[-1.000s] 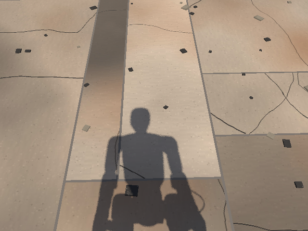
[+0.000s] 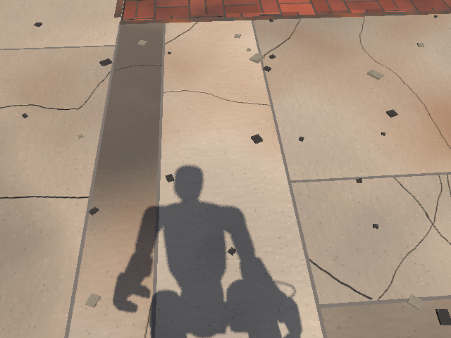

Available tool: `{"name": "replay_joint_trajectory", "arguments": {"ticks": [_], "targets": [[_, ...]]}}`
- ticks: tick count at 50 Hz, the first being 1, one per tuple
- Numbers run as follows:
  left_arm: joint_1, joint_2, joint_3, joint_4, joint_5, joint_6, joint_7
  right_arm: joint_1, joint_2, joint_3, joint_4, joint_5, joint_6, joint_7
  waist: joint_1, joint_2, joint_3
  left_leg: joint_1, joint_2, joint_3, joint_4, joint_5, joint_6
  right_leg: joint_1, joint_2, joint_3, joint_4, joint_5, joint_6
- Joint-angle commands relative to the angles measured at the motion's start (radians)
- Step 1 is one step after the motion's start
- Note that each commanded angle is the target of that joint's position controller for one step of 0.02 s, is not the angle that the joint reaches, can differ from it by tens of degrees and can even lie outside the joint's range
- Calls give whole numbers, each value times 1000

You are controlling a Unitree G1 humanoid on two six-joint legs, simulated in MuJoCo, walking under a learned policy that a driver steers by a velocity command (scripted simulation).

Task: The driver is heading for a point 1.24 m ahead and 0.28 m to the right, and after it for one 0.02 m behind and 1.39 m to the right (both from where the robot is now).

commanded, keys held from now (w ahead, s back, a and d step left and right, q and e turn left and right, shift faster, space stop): w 0.96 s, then w+e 0.04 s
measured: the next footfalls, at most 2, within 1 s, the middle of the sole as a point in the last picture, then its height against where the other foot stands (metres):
right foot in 0.30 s outside the picture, level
left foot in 0.86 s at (204, 296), level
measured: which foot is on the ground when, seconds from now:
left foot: down 0.00-0.32, up 0.34-0.84, down 0.86-1.00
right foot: up 0.00-0.28, down 0.30-0.88, up 0.90-1.00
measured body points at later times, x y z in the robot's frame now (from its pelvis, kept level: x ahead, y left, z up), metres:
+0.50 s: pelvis +0.28 -0.08 +0.00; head +0.29 -0.10 +0.45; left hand +0.34 +0.18 -0.12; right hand +0.36 -0.35 -0.14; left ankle +0.27 +0.08 -0.66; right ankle +0.30 -0.16 -0.74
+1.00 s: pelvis +0.55 -0.01 -0.01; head +0.58 +0.00 +0.44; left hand +0.58 +0.25 -0.15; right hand +0.67 -0.27 -0.13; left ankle +0.61 +0.07 -0.74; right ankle +0.44 -0.16 -0.65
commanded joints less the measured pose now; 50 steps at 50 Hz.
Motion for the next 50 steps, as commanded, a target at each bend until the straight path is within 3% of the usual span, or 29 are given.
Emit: {"name": "replay_joint_trajectory", "arguments": {"ticks": [1, 6, 9, 11, 13, 14, 15, 16, 17, 18, 19, 20, 21, 22, 23, 25, 28, 32, 38, 41, 42, 43, 44, 45, 46, 47, 48, 49, 50], "targets": [[35, 47, 14, -43, 13, 4, 7, -38, -130, -20, -53, 1, -18, -20, 46, 77, 55, -103, 279, -209, -206, 78, 170, -27, -43, 1, -136, 157, 27], [-160, 29, 5, -95, 0, -8, -10, 64, -163, -26, -29, 20, -2, -37, -25, 79, 58, 13, 270, -160, -187, 83, 122, 7, 11, -44, -471, 313, 38], [-241, 35, 2, -127, -8, -12, -28, 113, -167, -29, -7, 26, 11, -37, -52, 87, 80, 113, 307, -171, -145, 65, 118, -4, 27, -46, -561, 264, 30], [-260, 48, 4, -145, -10, -20, -42, 122, -172, -34, 0, 26, 21, -40, -45, 93, 82, 176, 339, -186, -102, 79, 107, 5, 36, -44, -605, 190, 6], [-200, 76, 15, -139, -9, -29, -49, 99, -187, -40, -2, 27, 32, -42, 0, 113, 50, 201, 350, -188, -25, 203, 87, 114, 65, -67, -645, 117, -24], [-100, 105, 32, -112, -7, -32, -47, 76, -185, -37, -9, 24, 37, -42, 58, 113, -6, 190, 316, -156, 93, 372, 67, 255, 99, -95, -668, 104, -46], [89, 164, 60, -57, -6, -34, -41, 66, -153, -25, -21, 12, 39, -41, 135, 87, -128, 99, 253, -104, 321, 432, 36, 514, 81, -69, -654, 126, -85], [260, 277, 88, -28, 15, -32, -35, 135, -66, 5, -48, 1, 25, -36, 150, -99, -303, -253, 132, -24, 725, 143, -31, 925, -175, 287, -659, 94, -214], [302, 254, 82, -11, 10, -25, -40, 180, -19, 21, -36, 17, -2, -30, 137, -266, -397, -507, 25, -109, 960, -410, -53, 1081, -294, 666, -820, -35, -306], [239, 175, 56, -22, 5, -27, -41, 105, -139, -8, -49, 40, -21, -25, 137, -169, -285, -604, 93, -192, 1059, -386, -29, 990, -261, 596, -843, -75, -255], [144, 134, 42, -46, 5, -25, -39, 19, -166, -16, -77, 51, -28, -25, 112, -106, -177, -615, 147, -164, 1047, -294, -15, 848, -226, 438, -855, -8, -216], [63, 108, 32, -59, 9, -24, -44, -22, -154, -18, -84, 40, -25, -31, 79, -25, -105, -572, 190, -141, 984, -210, -20, 701, -182, 326, -892, 83, -197], [23, 77, 22, -64, 15, -26, -48, -28, -143, -26, -84, 24, -12, -37, 47, -13, -63, -522, 222, -140, 921, -154, -22, 607, -138, 247, -931, 126, -178], [15, 76, 22, -56, 19, -27, -51, -2, -116, -24, -81, 23, 3, -37, 22, -45, -50, -465, 235, -139, 888, -129, -31, 543, -123, 207, -961, 152, -182], [26, 74, 23, -46, 17, -30, -53, 16, -95, -22, -73, 21, 15, -38, 13, -40, -38, -442, 237, -131, 864, -117, -40, 512, -107, 171, -981, 195, -188], [62, 93, 28, -21, 17, -33, -47, -9, -90, -27, -83, 20, 28, -42, 3, -23, -12, -474, 239, -120, 806, -64, -54, 498, -91, 110, -1004, 272, -192], [116, 114, 33, 4, 16, -25, -30, -125, -86, -30, -124, 9, 29, -42, 26, -9, 15, -562, 241, -116, 644, 72, -73, 539, -90, 68, -1019, 331, -185], [166, 127, 33, 27, 7, -16, -16, -267, -66, -24, -163, 15, 22, -31, 66, -19, 45, -526, 209, -84, 412, 230, -72, 557, -63, 9, -1040, 271, -156], [244, 139, 42, 81, -3, 5, -7, -413, -73, -18, -222, 26, 8, -2, 99, -23, 96, -553, 183, -77, 259, 165, -41, 727, -129, 14, -982, 270, -146], [211, 160, 51, 81, -5, 18, -2, -354, -107, -31, -218, 27, -2, 9, 47, -48, 50, -407, 141, -43, 223, 62, -4, 761, -141, 6, -883, 477, -120], [188, 164, 52, 76, -4, 23, -2, -262, -133, -47, -192, 25, -3, 6, -6, -57, -7, -264, 104, -10, 210, 53, 15, 745, -116, -18, -778, 644, -104], [175, 142, 43, 68, 2, 27, -2, -87, -180, -73, -136, 24, -2, -1, -82, -39, -109, -23, 92, -6, 213, 75, 44, 666, -60, -56, -578, 696, -77], [187, 110, 27, 42, 20, 25, -2, 102, -262, -95, -99, 11, 1, -12, -133, 94, -262, 298, 293, -244, 227, 87, 112, 434, 12, -104, -240, 385, -40], [318, -33, -11, 50, 12, 1, -17, 141, -302, -99, -80, 7, 5, -4, -54, 356, -383, 594, 492, -724, 87, -113, 265, 49, 198, -45, 79, -331, 14], [249, 77, 12, 57, -13, -23, -20, 114, -208, -74, -88, 16, 2, -3, -86, 241, -335, 550, 465, -760, 21, -201, 221, -56, 148, 83, 193, -368, -9], [152, 129, 27, 22, -33, -36, -22, 24, -170, -62, -106, 19, -1, -7, -68, 194, -197, 412, 439, -609, 3, -152, 176, -110, 97, 57, 197, -277, -26], [100, 129, 28, 10, -29, -38, -14, -66, -150, -53, -125, 15, -2, -6, -31, 98, -122, 255, 406, -493, -24, -44, 154, -66, 40, 27, 151, -175, -25], [82, 118, 36, 10, -16, -29, -7, -114, -120, -46, -131, 5, -4, -3, -2, 73, -71, 133, 376, -401, -57, 26, 141, -20, 9, 23, 98, -118, -21], [111, 98, 38, 17, -15, -13, -6, -129, -96, -39, -125, -6, -9, -2, 30, 99, -62, 63, 350, -335, -90, 49, 126, 47, -19, 34, 64, -81, -22]]}}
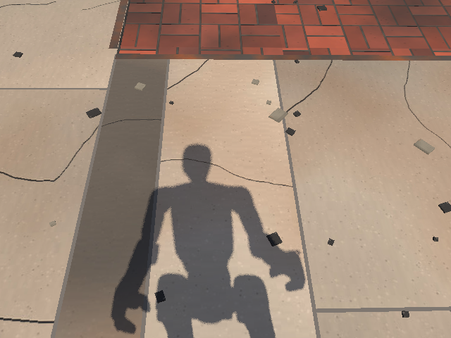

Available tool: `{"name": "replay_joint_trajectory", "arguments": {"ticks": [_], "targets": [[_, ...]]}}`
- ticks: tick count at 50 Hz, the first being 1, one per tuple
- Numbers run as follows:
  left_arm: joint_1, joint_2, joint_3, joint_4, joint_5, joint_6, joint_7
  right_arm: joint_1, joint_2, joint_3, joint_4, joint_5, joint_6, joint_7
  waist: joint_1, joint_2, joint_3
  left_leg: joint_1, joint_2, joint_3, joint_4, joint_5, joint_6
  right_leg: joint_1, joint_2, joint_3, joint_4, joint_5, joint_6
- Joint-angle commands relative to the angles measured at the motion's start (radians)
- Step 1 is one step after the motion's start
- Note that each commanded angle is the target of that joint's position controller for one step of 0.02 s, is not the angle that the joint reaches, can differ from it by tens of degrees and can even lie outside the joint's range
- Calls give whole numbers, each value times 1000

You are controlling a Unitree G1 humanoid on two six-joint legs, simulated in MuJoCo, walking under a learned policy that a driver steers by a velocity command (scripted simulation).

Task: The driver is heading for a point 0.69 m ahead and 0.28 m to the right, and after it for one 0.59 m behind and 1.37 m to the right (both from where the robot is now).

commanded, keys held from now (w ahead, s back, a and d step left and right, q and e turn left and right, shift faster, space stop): w+e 0.92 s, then e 0.08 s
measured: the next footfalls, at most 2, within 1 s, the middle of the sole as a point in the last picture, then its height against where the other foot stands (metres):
right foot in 0.46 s outside the picture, level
left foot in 0.94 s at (257, 259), level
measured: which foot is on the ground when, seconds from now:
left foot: down 0.00-0.46, up 0.48-0.92, down 0.94-1.00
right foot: up 0.00-0.44, down 0.46-0.94, up 0.96-1.00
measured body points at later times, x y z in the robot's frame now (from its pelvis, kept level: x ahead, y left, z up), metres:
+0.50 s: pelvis +0.27 -0.06 -0.02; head +0.31 -0.08 +0.43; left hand +0.50 +0.14 -0.12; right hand +0.22 -0.33 -0.16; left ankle +0.09 +0.09 -0.68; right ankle +0.35 -0.16 -0.74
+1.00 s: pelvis +0.55 -0.12 -0.01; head +0.58 -0.13 +0.44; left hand +0.73 +0.11 -0.13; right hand +0.62 -0.44 -0.09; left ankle +0.69 -0.07 -0.74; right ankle +0.36 -0.16 -0.69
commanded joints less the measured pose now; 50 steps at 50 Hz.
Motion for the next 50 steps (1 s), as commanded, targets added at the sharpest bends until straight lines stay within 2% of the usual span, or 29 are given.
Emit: {"name": "replay_joint_trajectory", "arguments": {"ticks": [1, 2, 5, 8, 11, 14, 17, 18, 20, 21, 22, 23, 24, 25, 26, 27, 28, 29, 32, 34, 38, 41, 43, 45, 46, 47, 48, 49, 50], "targets": [[36, 68, 27, -50, -3, 8, 8, 31, -69, -13, -23, -15, -18, 1, 6, 100, -77, 209, 274, -295, -304, 76, 151, -193, -113, 59, 2, 109, -8], [45, 51, 27, -45, -6, 20, 10, 47, -76, -15, -10, -15, -21, -2, 12, 101, -59, 182, 268, -250, -325, 100, 154, -192, -115, 58, -16, 120, -4], [-30, 56, 35, -74, -2, 37, 14, 90, -115, -27, 18, -21, -25, -21, 3, 78, -8, 190, 270, -161, -359, 172, 148, -298, -106, 95, -103, 238, 10], [-94, 54, 40, -97, 4, 33, 6, 109, -118, -26, 29, -21, -20, -37, -10, 73, 4, 239, 260, -78, -364, 224, 121, -355, -80, 108, -242, 387, 17], [-182, 37, 32, -128, 8, 28, -10, 119, -124, -23, 34, -16, -17, -48, -37, 73, 26, 257, 244, 4, -376, 234, 92, -328, -66, 44, -394, 497, 16], [-276, 16, 19, -173, 10, 29, -28, 180, -134, -26, 59, -10, -4, -55, -75, 59, 62, 359, 274, 44, -357, 273, 86, -366, -63, 2, -485, 490, 7], [-340, 13, 14, -227, 7, 30, -49, 210, -150, -33, 71, -1, 20, -58, -88, 59, 79, 480, 316, 71, -290, 372, 83, -410, -50, -47, -533, 383, -11], [-344, 17, 15, -242, 5, 30, -56, 201, -158, -35, 67, 2, 28, -60, -79, 67, 76, 498, 324, 85, -255, 453, 76, -390, -39, -70, -545, 334, -23], [-299, 46, 29, -257, 5, 33, -67, 166, -187, -44, 50, 6, 40, -67, -33, 111, 22, 503, 324, 121, -133, 784, 53, -253, 21, -138, -549, 236, -58], [-224, 74, 45, -248, 4, 36, -69, 151, -202, -48, 41, 6, 47, -72, 14, 134, -29, 491, 319, 135, -15, 937, 42, -140, 62, -165, -545, 192, -80], [-83, 121, 71, -219, 1, 37, -65, 124, -210, -49, 31, 10, 53, -75, 94, 128, -104, 433, 292, 152, 173, 964, 18, 59, 101, -170, -606, 233, -114], [85, 202, 108, -181, 4, 42, -46, 118, -203, -44, 11, 8, 46, -76, 171, 59, -194, 221, 245, 153, 453, 728, -23, 364, 46, -27, -664, 262, -167], [114, 308, 126, -175, -1, 42, -33, 212, -43, 4, -34, -26, 16, -51, 69, -212, -280, -257, 45, 102, 836, -238, -85, 740, -225, 504, -704, 194, -345], [146, 253, 104, -194, 12, 32, -32, 146, -92, 1, -57, 9, -36, -33, 104, -144, -415, -398, -15, -137, 984, -430, -71, 832, -317, 811, -866, 136, -406], [116, 191, 88, -193, 22, 25, -30, 37, -141, -15, -91, 44, -61, -24, 125, -93, -293, -484, 47, -175, 969, -344, -40, 764, -273, 653, -878, 199, -339], [40, 152, 76, -208, 14, 19, -30, 9, -137, -11, -100, 40, -70, -26, 82, -15, -200, -457, 94, -167, 876, -253, -26, 608, -228, 507, -880, 280, -298], [-38, 119, 66, -228, 14, 18, -33, 4, -139, -19, -90, 17, -66, -34, 36, 44, -133, -388, 125, -156, 787, -212, -33, 448, -188, 410, -897, 375, -269], [-78, 97, 56, -245, 21, 16, -30, 25, -149, -30, -90, 6, -51, -37, -2, 33, -113, -310, 149, -160, 731, -185, -43, 346, -161, 355, -920, 435, -258], [-78, 130, 61, -257, 15, 14, -16, 34, -118, -32, -108, -12, -12, -42, -36, 16, -75, -248, 151, -134, 590, -136, -91, 198, -122, 283, -964, 506, -259], [-44, 162, 69, -254, 13, 15, -1, -42, -102, -27, -138, -19, -4, -48, -17, 0, -47, -263, 132, -118, 452, -29, -119, 154, -96, 241, -974, 514, -245], [14, 165, 71, -246, 7, 27, 10, -187, -75, -14, -183, -9, -10, -39, 43, -51, -29, -190, 67, -108, 150, 212, -120, 122, -39, 207, -949, 382, -178], [53, 163, 71, -233, 1, 32, 9, -247, -98, -17, -216, 4, -18, -29, 66, -70, -27, -160, 44, -126, 63, 231, -109, 169, -66, 273, -907, 318, -163], [61, 157, 70, -232, 0, 38, 15, -249, -125, -25, -227, 6, -29, -20, 59, -77, -33, -147, 38, -146, 13, 176, -93, 235, -90, 336, -848, 292, -155], [45, 162, 72, -240, 5, 45, 20, -202, -148, -34, -222, 8, -42, -16, 26, -106, -42, -79, 32, -142, -13, 92, -67, 267, -102, 386, -786, 321, -142], [27, 147, 67, -250, 6, 48, 21, -123, -162, -44, -201, 4, -48, -18, -18, -111, -71, 29, 26, -124, -53, 93, -45, 257, -72, 381, -723, 365, -122], [3, 108, 52, -270, 12, 47, 18, -13, -200, -59, -185, -17, -53, -25, -74, -85, -158, 225, 102, -175, -39, 134, 1, 198, -9, 330, -542, 413, -81], [13, 58, 34, -301, 34, 47, 22, 137, -269, -74, -177, -32, -48, -34, -115, 64, -305, 492, 291, -361, -5, 282, 58, 42, 87, 212, -232, 171, -25], [187, 44, 28, -324, 0, 40, 22, 162, -310, -82, -150, -38, -31, -25, -16, 433, -394, 716, 496, -800, -79, 287, 232, -284, 172, 152, 31, -295, 29], [185, 159, 49, -281, -5, 48, 27, 109, -193, -57, -188, -15, -23, -23, -33, 264, -317, 645, 479, -760, -84, 242, 207, -355, 86, 191, 148, -252, 53]]}}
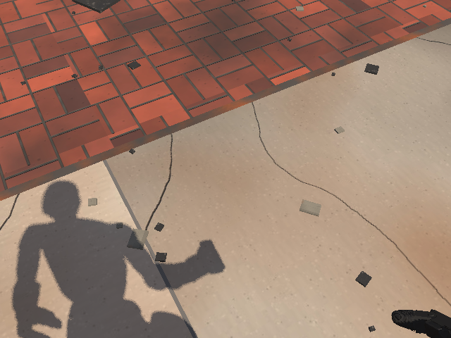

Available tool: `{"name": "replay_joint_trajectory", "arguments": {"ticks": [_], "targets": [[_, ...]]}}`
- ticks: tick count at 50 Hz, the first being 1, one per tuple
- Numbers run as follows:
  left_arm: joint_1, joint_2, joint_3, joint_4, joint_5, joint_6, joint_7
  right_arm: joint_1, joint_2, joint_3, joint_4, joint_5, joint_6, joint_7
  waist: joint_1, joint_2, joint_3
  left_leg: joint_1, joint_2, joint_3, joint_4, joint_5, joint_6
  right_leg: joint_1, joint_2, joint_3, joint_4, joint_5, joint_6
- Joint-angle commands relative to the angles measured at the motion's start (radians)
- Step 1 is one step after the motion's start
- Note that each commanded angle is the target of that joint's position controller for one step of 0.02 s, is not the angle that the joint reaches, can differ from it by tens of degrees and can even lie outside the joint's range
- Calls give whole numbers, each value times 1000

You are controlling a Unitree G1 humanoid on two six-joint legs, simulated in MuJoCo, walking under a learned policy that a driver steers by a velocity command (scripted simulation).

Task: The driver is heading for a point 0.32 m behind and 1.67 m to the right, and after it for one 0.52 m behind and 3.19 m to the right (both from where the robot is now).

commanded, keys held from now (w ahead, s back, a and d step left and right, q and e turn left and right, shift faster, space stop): e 0.04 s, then w+e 0.94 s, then w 0.02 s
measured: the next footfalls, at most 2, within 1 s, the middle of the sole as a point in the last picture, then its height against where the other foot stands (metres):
right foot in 0.50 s outside the picture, level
left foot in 0.96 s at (296, 285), level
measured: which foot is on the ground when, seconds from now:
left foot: down 0.00-0.50, up 0.52-0.94, down 0.96-1.00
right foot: up 0.00-0.48, down 0.50-0.98, up 1.00-1.00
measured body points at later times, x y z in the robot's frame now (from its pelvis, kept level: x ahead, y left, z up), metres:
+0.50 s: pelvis +0.19 -0.06 +0.00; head +0.23 -0.08 +0.45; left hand +0.49 +0.10 -0.06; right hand +0.13 -0.36 -0.12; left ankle +0.10 +0.12 -0.72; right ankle +0.25 -0.18 -0.73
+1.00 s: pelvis +0.45 -0.16 +0.00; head +0.47 -0.18 +0.45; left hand +0.65 +0.07 -0.11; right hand +0.51 -0.49 -0.07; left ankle +0.60 -0.12 -0.73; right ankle +0.25 -0.18 -0.71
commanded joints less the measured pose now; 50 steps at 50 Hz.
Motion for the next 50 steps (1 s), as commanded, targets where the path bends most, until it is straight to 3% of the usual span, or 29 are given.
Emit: {"name": "replay_joint_trajectory", "arguments": {"ticks": [1, 2, 3, 5, 7, 9, 15, 20, 22, 23, 24, 25, 26, 27, 28, 29, 30, 31, 33, 35, 39, 43, 46, 47, 48, 49, 50], "targets": [[31, 171, 29, -94, -5, -3, 7, 190, -113, -38, -44, 9, 18, -9, -112, 155, -193, 622, 436, -477, -129, 319, 211, -522, -80, -26, 454, -1, 56], [-17, 165, 33, -105, 3, 11, 10, 144, -100, -29, -49, 3, 29, -9, -92, 73, -140, 498, 387, -344, -135, 443, 190, -480, -114, -63, 434, 45, 70], [-34, 151, 36, -118, 9, 18, 8, 130, -92, -27, -36, 6, 36, -8, -71, 73, -105, 414, 347, -271, -160, 410, 179, -460, -153, -78, 378, 88, 68], [-32, 85, 24, -133, -8, 34, -6, 132, -106, -32, -15, 3, 36, -8, -60, 141, -68, 299, 295, -180, -270, 166, 173, -401, -187, -124, 309, 167, 54], [-79, 63, 17, -166, -9, 39, -13, 136, -133, -42, -3, 8, 31, -13, -70, 149, -41, 293, 308, -157, -349, 27, 197, -437, -208, -133, 234, 230, 52], [-120, 63, 15, -186, -3, 34, -16, 148, -152, -50, 9, 11, 27, -18, -80, 115, -43, 337, 332, -130, -373, 30, 206, -474, -223, -124, 163, 296, 51], [-248, 49, 6, -219, -4, 14, -42, 183, -191, -61, 42, 19, 38, -16, -124, 96, -2, 419, 318, 35, -383, 75, 163, -469, -220, -171, -83, 478, 39], [-342, 51, 2, -264, -7, 15, -64, 232, -230, -74, 69, 39, 59, -10, -150, 113, 47, 487, 346, 104, -344, 86, 132, -424, -196, -241, -211, 388, 3], [-324, 70, 10, -272, -2, 19, -69, 223, -254, -82, 73, 52, 70, -12, -120, 130, 39, 508, 358, 133, -270, 241, 112, -358, -164, -277, -248, 302, -31], [-267, 90, 23, -260, 2, 21, -69, 205, -265, -85, 71, 59, 75, -14, -75, 134, 1, 497, 343, 172, -169, 422, 94, -252, -123, -313, -293, 295, -54], [-129, 127, 48, -217, 3, 23, -64, 195, -253, -80, 69, 64, 80, -17, 1, 107, -72, 443, 299, 231, 26, 561, 66, -45, -66, -346, -369, 357, -87], [72, 207, 87, -161, -3, 28, -49, 206, -208, -63, 58, 43, 77, -22, 84, 36, -176, 232, 252, 252, 307, 434, 15, 277, -96, -236, -375, 385, -139], [87, 345, 107, -164, -13, 23, -36, 233, -72, -17, -13, -13, 57, -16, 8, -275, -203, -237, 88, 216, 675, -390, -56, 561, -369, 293, -455, 325, -296], [107, 295, 83, -201, -4, -1, -44, 167, -122, -18, -34, 21, 18, -4, 57, -208, -349, -387, 33, -35, 833, -491, -50, 624, -459, 603, -607, 190, -389], [74, 218, 59, -189, 3, -19, -51, 91, -189, -34, -55, 62, -2, 6, 63, -130, -225, -473, 83, -55, 836, -394, -27, 565, -434, 459, -612, 269, -340], [29, 181, 47, -189, 0, -25, -51, 97, -181, -29, -49, 53, -11, 7, 25, -88, -163, -426, 122, -56, 752, -308, -11, 443, -390, 334, -599, 344, -301], [-45, 152, 35, -201, 1, -23, -49, 105, -184, -32, -31, 25, -10, 1, -18, -34, -110, -348, 153, -57, 668, -252, -18, 309, -350, 240, -602, 436, -268], [-94, 132, 25, -215, 10, -23, -45, 119, -190, -39, -26, 13, -2, 1, -53, -42, -83, -272, 167, -63, 606, -213, -25, 208, -322, 184, -622, 528, -256], [-119, 142, 24, -219, 15, -29, -35, 133, -168, -37, -24, 8, 19, 5, -83, -32, -68, -204, 151, -45, 534, -168, -49, 111, -299, 143, -653, 626, -260], [-100, 164, 30, -205, 11, -32, -22, 94, -138, -27, -35, 0, 30, 1, -80, -18, -45, -191, 128, -32, 422, -85, -75, 55, -272, 88, -669, 664, -257], [-34, 179, 37, -165, 0, -28, -5, -57, -90, -4, -74, 9, 29, 9, -24, -50, 0, -113, 66, -28, 118, 154, -84, -2, -211, 32, -657, 567, -199], [24, 174, 37, -126, -10, -22, -3, -118, -122, -13, -105, 24, 19, 21, -3, -67, 10, -54, 41, -59, -2, 181, -61, 43, -243, 115, -601, 482, -172], [16, 169, 39, -117, -7, -10, 1, -73, -152, -30, -103, 26, 8, 21, -32, -105, 3, 17, 34, -59, -38, 63, -26, 100, -261, 186, -518, 505, -149], [2, 155, 35, -121, -5, -6, 0, -5, -162, -40, -87, 24, 4, 18, -69, -111, -22, 113, 23, -38, -75, 56, -6, 94, -235, 184, -462, 553, -132], [-9, 119, 21, -130, 0, -5, -2, 99, -190, -56, -68, 13, -1, 12, -120, -96, -100, 292, 64, -59, -80, 65, 30, 53, -179, 146, -322, 597, -98], [-5, 65, -1, -155, 20, -7, -3, 264, -250, -71, -57, 0, -1, 3, -180, 20, -256, 566, 245, -238, -58, 28, 92, -88, -110, 60, -29, 421, -56], [148, 19, -15, -172, -16, -16, -3, 331, -302, -84, -16, -7, 12, 12, -101, 390, -364, 834, 439, -727, -183, -226, 247, -430, 1, -30, 278, -46, 5]]}}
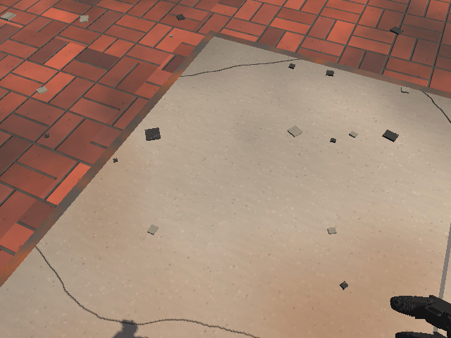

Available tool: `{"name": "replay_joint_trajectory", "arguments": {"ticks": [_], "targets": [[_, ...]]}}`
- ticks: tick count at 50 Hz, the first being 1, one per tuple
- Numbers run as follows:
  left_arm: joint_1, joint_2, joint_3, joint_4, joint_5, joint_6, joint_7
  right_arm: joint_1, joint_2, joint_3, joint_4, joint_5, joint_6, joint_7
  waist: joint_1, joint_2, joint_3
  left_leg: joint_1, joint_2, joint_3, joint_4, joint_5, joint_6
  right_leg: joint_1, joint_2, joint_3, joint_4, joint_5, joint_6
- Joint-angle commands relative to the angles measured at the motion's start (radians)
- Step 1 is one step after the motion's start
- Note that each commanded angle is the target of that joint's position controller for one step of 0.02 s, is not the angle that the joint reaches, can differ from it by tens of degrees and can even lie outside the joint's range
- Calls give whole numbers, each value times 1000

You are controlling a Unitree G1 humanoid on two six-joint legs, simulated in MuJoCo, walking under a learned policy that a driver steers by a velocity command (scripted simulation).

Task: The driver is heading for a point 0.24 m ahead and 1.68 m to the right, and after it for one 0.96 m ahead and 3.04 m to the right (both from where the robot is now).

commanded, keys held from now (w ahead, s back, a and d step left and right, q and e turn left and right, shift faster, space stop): w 0.48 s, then w+e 0.20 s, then e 0.32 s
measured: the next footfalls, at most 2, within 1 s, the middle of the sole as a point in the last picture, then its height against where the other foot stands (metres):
right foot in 0.46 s outside the picture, level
left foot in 0.92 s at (256, 278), level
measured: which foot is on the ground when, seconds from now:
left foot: down 0.00-0.46, up 0.48-0.90, down 0.92-1.00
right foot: up 0.00-0.44, down 0.46-0.92, up 0.94-1.00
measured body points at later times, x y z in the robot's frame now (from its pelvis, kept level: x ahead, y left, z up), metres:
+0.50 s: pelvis +0.26 -0.06 +0.00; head +0.29 -0.07 +0.45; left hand +0.51 +0.15 -0.06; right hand +0.23 -0.34 -0.13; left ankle +0.11 +0.11 -0.68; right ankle +0.34 -0.17 -0.72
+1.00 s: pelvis +0.48 -0.07 +0.00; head +0.52 -0.07 +0.45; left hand +0.62 +0.20 -0.11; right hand +0.62 -0.37 -0.07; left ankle +0.62 +0.00 -0.72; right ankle +0.35 -0.16 -0.66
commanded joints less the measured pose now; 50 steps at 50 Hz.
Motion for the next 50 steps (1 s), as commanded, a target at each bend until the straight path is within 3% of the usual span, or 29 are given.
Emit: {"name": "replay_joint_trajectory", "arguments": {"ticks": [1, 2, 3, 4, 5, 7, 12, 15, 19, 21, 22, 23, 24, 25, 26, 27, 28, 29, 32, 34, 37, 41, 44, 45, 46, 47, 48, 49, 50], "targets": [[95, 91, -2, -79, -23, -27, 2, 323, -186, -67, 10, 12, 3, 0, -130, 252, -274, 793, 437, -772, -232, -453, 234, -644, -39, -5, 595, -42, 25], [-11, 131, 9, -85, -16, -24, 0, 286, -133, -53, 7, 16, 10, -5, -152, 154, -150, 668, 396, -611, -244, -431, 198, -665, -69, -32, 613, 51, 29], [-73, 121, 7, -95, -4, -23, 1, 241, -120, -45, 4, 5, 17, -6, -135, 81, -82, 542, 356, -497, -257, -312, 182, -631, -99, -66, 591, 114, 31], [-118, 107, 8, -109, 7, -28, -2, 216, -105, -40, 12, -1, 20, -7, -120, 70, -28, 446, 323, -419, -278, -209, 187, -613, -123, -70, 540, 154, 29], [-115, 88, 6, -111, 3, -29, -8, 206, -95, -34, 17, -8, 18, -10, -94, 94, -16, 385, 295, -356, -299, -142, 184, -566, -145, -74, 503, 179, 24], [-104, 51, -3, -105, 0, -26, -14, 212, -91, -33, 34, 2, 10, -11, -76, 117, -18, 349, 275, -282, -334, -60, 200, -535, -158, -102, 426, 183, 26], [-235, 6, -33, -136, 16, -41, -28, 245, -161, -48, 70, 21, 14, -18, -103, 85, 5, 337, 267, -140, -387, 86, 210, -530, -184, -167, 135, 376, 44], [-325, 5, -38, -149, 8, -50, -42, 284, -182, -49, 89, 32, 26, -17, -137, 91, 17, 330, 244, -69, -377, 100, 181, -449, -154, -207, -28, 489, 48], [-392, 34, -29, -177, 0, -54, -56, 338, -206, -53, 122, 45, 46, -18, -141, 108, 37, 412, 297, -81, -335, 107, 155, -410, -129, -220, -137, 450, 16], [-313, 63, -12, -157, 7, -55, -56, 322, -217, -54, 128, 48, 57, -23, -75, 107, 1, 423, 290, -51, -230, 272, 125, -265, -94, -253, -206, 434, -18], [-189, 103, 12, -115, 13, -52, -49, 330, -194, -44, 131, 46, 60, -25, -17, 84, -76, 394, 243, -3, -71, 396, 99, -82, -69, -270, -228, 432, -45], [-18, 166, 36, -82, 21, -47, -38, 325, -144, -22, 112, 25, 56, -28, 58, 15, -203, 241, 195, 47, 194, 263, 56, 182, -194, -133, -203, 436, -98], [51, 281, 55, -72, 30, -41, -31, 412, -34, 15, 73, 8, 37, -25, 16, -256, -313, -150, 30, 71, 580, -294, -15, 492, -447, 330, -285, 318, -258], [78, 204, 36, -65, 13, -43, -38, 372, -113, -3, 81, 23, 17, -23, 49, -213, -355, -277, 35, -62, 725, -470, -13, 493, -455, 516, -392, 185, -289], [8, 164, 18, -69, 11, -48, -42, 294, -169, -20, 54, 45, 4, -18, 33, -164, -207, -357, 89, -61, 755, -401, 2, 390, -417, 385, -402, 196, -249], [-53, 133, 9, -77, 13, -50, -44, 243, -160, -17, 44, 40, 0, -20, 9, -107, -134, -337, 126, -43, 715, -312, 7, 269, -365, 266, -409, 279, -226], [-104, 108, 1, -82, 18, -49, -48, 225, -152, -18, 43, 20, 2, -22, -21, -70, -78, -294, 147, -41, 649, -254, -1, 153, -326, 191, -433, 373, -214], [-136, 88, -5, -87, 26, -52, -49, 233, -145, -22, 43, 11, 9, -22, -55, -77, -59, -228, 166, -50, 597, -213, -7, 71, -296, 145, -461, 444, -206], [-147, 96, 3, -78, 16, -61, -41, 234, -105, -15, 39, 2, 30, -22, -91, -71, -47, -153, 154, -38, 484, -155, -40, -35, -266, 76, -518, 526, -227], [-128, 119, 12, -62, 11, -61, -28, 154, -89, -9, 14, -1, 35, -24, -78, -55, -12, -159, 141, -37, 345, -63, -58, -70, -250, 38, -537, 524, -223], [-92, 150, 24, -37, 12, -47, -11, 35, -68, 1, -18, -4, 30, -20, -49, -55, 16, -76, 83, -26, 131, 92, -68, -115, -203, -37, -481, 713, -177], [-32, 160, 32, -11, 0, -22, 4, -28, -97, -10, -44, 4, 30, -11, -33, -76, -24, 13, 30, -53, 16, 161, -52, -77, -212, 18, -370, 722, -133], [-70, 146, 32, -27, 1, -6, 17, 33, -133, -28, -33, -3, 27, -12, -75, -94, -57, 110, 29, -66, -63, 130, -14, -41, -202, 92, -239, 675, -92], [-88, 120, 25, -39, 1, -2, 18, 84, -144, -35, -20, -11, 23, -17, -103, -75, -86, 211, 51, -51, -124, 218, 6, -65, -149, 77, -150, 641, -61], [-81, 64, 7, -67, 17, -3, 18, 162, -200, -47, -20, -30, 21, -28, -121, 26, -201, 432, 204, -163, -83, 507, 65, -170, -72, 27, 62, 443, -16], [117, 0, -11, -45, 22, -4, 14, 192, -220, -48, -29, -39, 41, -35, -55, 270, -331, 717, 466, -417, -27, 807, 227, -413, 44, -62, 347, -214, 48], [188, 94, 2, -32, 4, -1, 10, 204, -195, -49, -25, -6, 62, -29, -54, 293, -401, 717, 524, -572, -78, 561, 286, -489, -12, -60, 505, -209, 72], [94, 151, 22, -32, -6, 15, 15, 163, -138, -36, -42, 1, 73, -32, -76, 190, -297, 629, 457, -482, -121, 361, 254, -541, -51, -77, 570, -121, 99], [15, 161, 28, -45, -5, 36, 23, 115, -108, -25, -43, -1, 84, -36, -78, 129, -211, 524, 403, -380, -150, 236, 219, -559, -77, -109, 567, -55, 115]]}}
